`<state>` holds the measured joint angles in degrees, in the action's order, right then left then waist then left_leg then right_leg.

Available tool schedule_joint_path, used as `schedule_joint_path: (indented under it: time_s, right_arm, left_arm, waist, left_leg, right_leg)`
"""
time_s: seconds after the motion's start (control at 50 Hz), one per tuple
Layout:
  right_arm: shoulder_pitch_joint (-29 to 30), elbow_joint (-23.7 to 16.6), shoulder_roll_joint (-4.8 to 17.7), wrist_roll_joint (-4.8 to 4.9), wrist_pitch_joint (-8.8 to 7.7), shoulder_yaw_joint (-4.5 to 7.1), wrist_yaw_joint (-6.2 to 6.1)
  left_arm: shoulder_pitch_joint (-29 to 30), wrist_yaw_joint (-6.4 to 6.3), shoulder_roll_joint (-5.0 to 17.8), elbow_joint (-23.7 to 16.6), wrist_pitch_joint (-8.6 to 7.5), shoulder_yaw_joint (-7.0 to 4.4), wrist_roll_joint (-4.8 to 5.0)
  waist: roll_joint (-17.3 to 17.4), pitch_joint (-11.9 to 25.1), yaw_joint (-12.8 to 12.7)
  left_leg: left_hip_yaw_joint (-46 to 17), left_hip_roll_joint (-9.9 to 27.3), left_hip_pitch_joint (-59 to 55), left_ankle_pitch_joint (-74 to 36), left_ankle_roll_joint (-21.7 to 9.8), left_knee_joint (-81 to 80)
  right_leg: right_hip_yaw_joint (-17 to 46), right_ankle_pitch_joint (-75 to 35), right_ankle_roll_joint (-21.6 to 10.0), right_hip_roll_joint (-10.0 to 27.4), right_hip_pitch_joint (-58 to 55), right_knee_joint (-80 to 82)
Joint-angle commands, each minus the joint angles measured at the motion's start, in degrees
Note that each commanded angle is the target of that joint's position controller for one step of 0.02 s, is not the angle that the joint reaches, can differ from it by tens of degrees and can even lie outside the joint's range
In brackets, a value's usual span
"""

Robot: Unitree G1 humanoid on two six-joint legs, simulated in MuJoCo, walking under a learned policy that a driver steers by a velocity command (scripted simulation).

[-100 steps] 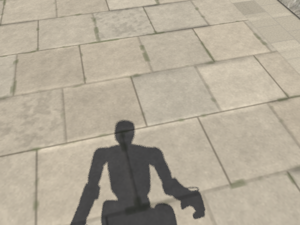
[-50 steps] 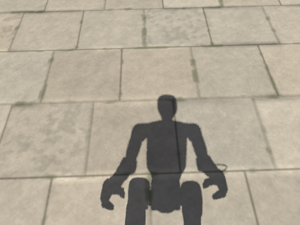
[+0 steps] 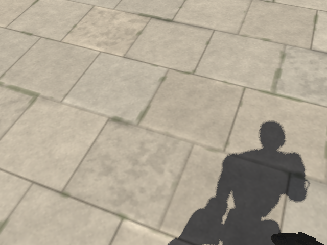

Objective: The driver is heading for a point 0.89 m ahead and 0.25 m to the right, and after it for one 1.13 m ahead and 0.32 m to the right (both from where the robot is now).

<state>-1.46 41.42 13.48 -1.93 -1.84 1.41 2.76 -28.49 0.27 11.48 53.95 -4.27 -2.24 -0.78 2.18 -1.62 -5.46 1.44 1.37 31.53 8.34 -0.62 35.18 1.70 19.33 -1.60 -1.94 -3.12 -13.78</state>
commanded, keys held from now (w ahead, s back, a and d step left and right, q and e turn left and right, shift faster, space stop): w+e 0.94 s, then w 0.06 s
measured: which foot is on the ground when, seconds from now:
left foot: up 0.00-0.02, down 0.04-0.60, up 0.62-1.00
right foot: down 0.00-0.06, up 0.08-0.56, down 0.58-1.00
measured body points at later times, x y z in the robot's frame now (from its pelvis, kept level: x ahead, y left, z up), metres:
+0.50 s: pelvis +0.25 +0.00 +0.00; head +0.28 -0.01 +0.44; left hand +0.50 +0.16 -0.11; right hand +0.15 -0.24 -0.14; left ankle +0.14 +0.11 -0.74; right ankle +0.37 -0.14 -0.70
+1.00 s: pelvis +0.50 -0.11 +0.00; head +0.53 -0.14 +0.45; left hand +0.64 +0.14 -0.11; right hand +0.55 -0.42 -0.10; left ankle +0.73 -0.06 -0.69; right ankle +0.39 -0.11 -0.74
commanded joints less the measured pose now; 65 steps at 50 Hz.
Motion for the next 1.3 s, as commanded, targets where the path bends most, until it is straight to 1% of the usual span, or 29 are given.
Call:
schedule_joint_path:
  time_s: [0.02,0.04,0.06,0.08,0.1,0.14,0.18,0.28,0.46,0.52,0.56,0.58,0.6,0.62,0.64,0.68,0.7,0.74,0.8,1.0,1.06,1.1,1.12,1.14,1.16,1.18,1.2,1.22,1.3]
  right_arm:
    - [-4.94,-1.88,5.93,0.2,-1.65,1.79,-1.53]
    - [-13.06,0.61,8.07,-0.55,-2.43,2.62,-2.37]
    - [-22.85,1.34,12.78,-1.98,-2.98,3.76,-3.42]
    - [-23.21,1.36,17.51,-2.25,-2.38,4.76,-3.45]
    - [-20.02,0.91,12.58,-0.85,-1.86,3.88,-3.21]
    - [-12.95,0.71,5.99,-0.24,-2.35,2.09,-2.89]
    - [-12.44,1.68,4.2,0.17,-3.15,1.57,-3.19]
    - [-16.22,4.21,4.89,1.04,-4.95,2.07,-3.27]
    - [-22.37,8.2,7.25,0.8,-4.05,2.59,-3.9]
    - [-23.08,9.18,9.32,0.64,-2.91,2.94,-4.5]
    - [-23.07,9.39,11.31,0.51,-1.67,3.41,-4.66]
    - [-22.33,8.8,11.43,0.68,-1.29,3.38,-4.5]
    - [-23.54,6.27,7.36,1.14,-1.5,2.44,-3.99]
    - [-21.1,1.89,6.01,1.24,-2.1,2.41,-3.07]
    - [-13.63,0.36,8.7,0.66,-2.68,2.79,-2.83]
    - [-14.33,1.05,7.18,1.22,-3.65,2.18,-2.72]
    - [-14.94,1.17,7.04,0.15,-2.87,2.2,-2.76]
    - [-17.09,1.7,6.33,-1.12,-0.79,2.08,-2.4]
    - [-13.24,0.04,5.29,-1.0,0.48,1.82,-1.93]
    - [5.61,-6.25,5.31,-0.08,-0.65,0.64,-1.05]
    - [1.56,-5.5,6.56,0.04,-1.36,1.0,-1.17]
    - [-10.34,-1.64,8.92,0.08,-2.11,2.24,-2.2]
    - [-18.46,-0.12,11.25,-0.57,-2.78,2.99,-3.01]
    - [-24.83,0.16,17.59,-1.79,-2.74,4.51,-3.51]
    - [-23.86,1.7,16.18,-0.22,-1.84,4.58,-2.76]
    - [-18.04,0.89,12.17,0.75,-1.48,3.78,-2.4]
    - [-14.43,0.48,8.64,1.04,-1.54,2.97,-2.03]
    - [-13.27,0.94,7.01,0.83,-1.67,2.39,-1.92]
    - [-17.0,4.17,7.62,1.75,-2.95,2.47,-1.63]
  left_arm:
    - [2.27,-0.28,11.73,-2.69,-0.45,-2.56,0.24]
    - [2.87,-0.11,11.2,-2.87,-0.51,-2.44,0.7]
    - [3.8,0.1,8.29,-5.26,-0.66,-1.69,0.99]
    - [-2.11,-0.23,3.11,-6.88,-0.11,-0.81,2.4]
    - [0.25,-0.63,9.04,-5.4,0.88,-2.27,0.65]
    - [4.91,0.41,6.77,-5.67,1.2,-2.21,0.35]
    - [5.0,1.32,6.23,-5.2,2.54,-2.45,-0.85]
    - [12.23,2.87,4.77,-8.02,4.2,-2.26,-1.31]
    - [29.54,4.57,4.06,-14.89,3.73,-0.43,-1.43]
    - [27.96,3.93,5.31,-15.16,3.85,-0.89,-1.69]
    - [19.13,3.12,7.43,-12.97,3.38,-2.05,-1.73]
    - [10.06,2.32,9.41,-10.01,2.85,-3.22,-2.25]
    - [4.71,1.32,15.44,-9.03,2.92,-5.08,-2.81]
    - [6.97,1.17,20.1,-10.54,3.45,-6.09,-1.06]
    - [6.57,0.73,18.28,-10.38,4.09,-5.77,-0.13]
    - [11.65,0.09,12.87,-9.61,3.53,-4.3,0.22]
    - [13.49,-0.13,11.45,-9.65,2.99,-3.81,0.51]
    - [14.24,0.03,10.38,-10.01,1.75,-3.25,0.79]
    - [11.22,0.31,12.28,-9.19,0.88,-3.7,0.77]
    - [0.6,-0.6,12.54,-7.19,0.96,-3.5,0.12]
    - [2.51,-1.17,13.31,-7.14,0.58,-3.34,-0.12]
    - [4.3,-0.9,14.28,-6.9,0.24,-3.35,-0.22]
    - [4.29,-0.55,12.75,-7.26,-0.07,-2.85,-0.1]
    - [-1.89,-0.28,7.71,-8.79,-0.16,-1.76,1.73]
    - [-3.01,-0.29,9.88,-8.02,-0.13,-1.94,0.51]
    - [1.02,-0.24,10.82,-8.07,0.21,-2.06,-0.77]
    - [5.91,0.26,10.68,-8.92,0.13,-1.72,-1.37]
    - [8.44,0.66,10.0,-9.83,0.19,-1.57,-1.55]
    - [9.12,1.35,7.86,-10.57,1.41,-0.56,-2.48]
  waist:
    - [-7.87,1.8,7.28]
    - [-5.42,6.83,10.83]
    - [1.0,15.02,14.54]
    - [14.31,20.61,10.98]
    - [5.71,14.5,10.34]
    - [1.96,2.84,7.27]
    - [4.39,0.57,5.27]
    - [2.57,-0.82,4.62]
    - [1.42,-4.43,7.88]
    - [2.87,-1.69,6.39]
    - [3.63,3.97,2.51]
    - [1.17,8.88,-1.73]
    - [-6.72,14.75,-2.38]
    - [-14.46,18.45,0.29]
    - [-5.1,13.42,-1.86]
    - [-0.27,2.61,3.53]
    - [-0.34,1.15,5.63]
    - [-1.49,2.51,7.44]
    - [-2.63,1.48,6.86]
    - [-6.04,-0.94,-0.32]
    - [-7.02,-0.74,2.47]
    - [-5.39,4.43,8.16]
    - [-2.95,9.95,11.79]
    - [8.77,19.26,10.67]
    - [11.89,18.73,9.17]
    - [4.47,8.27,7.01]
    - [-0.38,3.56,6.75]
    - [-0.09,0.94,5.77]
    - [2.85,1.69,3.94]
  left_leg:
    - [1.87,-4.01,-15.89,0.93,-2.34,-6.89]
    - [0.31,-2.27,-28.54,-1.01,-3.88,-8.87]
    - [-14.07,11.97,-42.55,10.17,-6.52,-10.82]
    - [-37.52,25.89,-50.33,15.83,-10.95,-17.53]
    - [-38.41,23.67,-43.07,19.61,-10.86,-19.54]
    - [-21.31,17.82,-30.09,9.78,-8.5,-22.47]
    - [-11.92,13.98,-24.92,1.28,-6.73,-24.48]
    - [-2.3,13.59,-25.98,-10.03,-7.63,-27.0]
    - [9.68,13.51,-32.39,-23.01,-6.35,-25.18]
    - [12.57,14.11,-37.7,-45.81,-5.42,-15.92]
    - [13.28,14.4,-37.61,-53.38,-5.39,-0.43]
    - [14.15,13.3,-31.12,-44.48,-4.05,13.13]
    - [13.89,9.65,-12.81,-14.65,-1.69,31.9]
    - [5.63,-2.86,6.61,23.3,1.2,48.82]
    - [-2.94,0.37,12.9,17.85,0.75,48.98]
    - [-2.97,4.88,8.78,10.23,0.31,38.49]
    - [-3.34,5.72,5.25,10.08,0.93,35.1]
    - [-2.95,5.75,0.75,9.86,2.25,31.78]
    - [-1.65,5.44,2.89,5.25,3.68,25.69]
    - [-0.94,1.32,7.02,-7.36,2.5,2.14]
    - [-1.0,-0.35,-3.45,-4.35,-0.52,-3.64]
    - [0.72,-3.39,-18.59,-1.18,-2.97,-8.02]
    - [-4.8,2.46,-31.05,1.22,-5.12,-8.8]
    - [-29.57,18.27,-46.99,9.22,-11.82,-10.58]
    - [-47.17,21.79,-45.89,11.23,-15.07,-19.22]
    - [-40.84,19.79,-37.58,16.23,-15.11,-20.0]
    - [-33.01,16.88,-31.13,13.6,-14.31,-20.69]
    - [-27.35,13.63,-26.98,7.63,-12.99,-21.84]
    - [-18.97,8.47,-22.73,-11.41,-13.27,-23.09]
  right_leg:
    - [8.07,-45.06,-6.52,12.14,5.89,-9.49]
    - [5.68,-42.25,-5.34,9.24,10.65,-19.8]
    - [3.48,-23.42,-4.34,5.77,20.95,-35.75]
    - [-0.68,11.41,-3.16,-1.76,36.24,-51.43]
    - [2.71,8.43,-4.08,1.47,39.47,-56.65]
    - [2.55,-0.15,-3.76,5.23,38.5,-54.04]
    - [1.61,-2.13,-2.59,6.55,35.95,-52.14]
    - [0.31,-9.5,-1.09,7.39,42.36,-50.56]
    - [-7.87,-17.46,-3.16,5.3,39.65,-25.68]
    - [-11.19,-9.41,-6.42,0.74,33.55,-22.71]
    - [-11.4,-3.91,-9.36,-3.34,22.91,-20.15]
    - [-9.18,-5.66,-11.31,-3.93,10.08,-15.39]
    - [9.77,2.96,-15.88,9.66,-6.95,-13.74]
    - [41.17,-0.39,-23.58,22.17,-15.77,-5.01]
    - [35.82,-5.25,-22.03,20.76,-13.09,-2.37]
    - [22.39,-18.05,-17.54,16.42,2.07,-1.16]
    - [18.4,-23.21,-16.04,13.44,6.95,-0.74]
    - [14.67,-28.7,-15.5,10.51,10.91,0.04]
    - [13.08,-27.64,-14.81,8.27,13.13,1.64]
    - [16.12,-32.59,-11.39,8.67,2.39,-2.08]
    - [16.61,-38.35,-8.84,10.38,2.94,-4.42]
    - [13.61,-50.11,-6.79,7.52,3.76,-17.41]
    - [11.43,-41.47,-5.72,4.62,10.15,-29.95]
    - [5.6,-15.18,-2.84,-3.17,25.04,-50.26]
    - [5.65,9.67,-2.79,-6.62,33.94,-57.67]
    - [6.5,5.56,-2.99,-2.73,37.97,-60.66]
    - [5.05,1.53,-2.9,0.0,38.01,-58.11]
    - [3.57,-0.31,-2.69,2.23,37.43,-54.51]
    - [0.47,-1.81,0.42,4.21,33.93,-47.08]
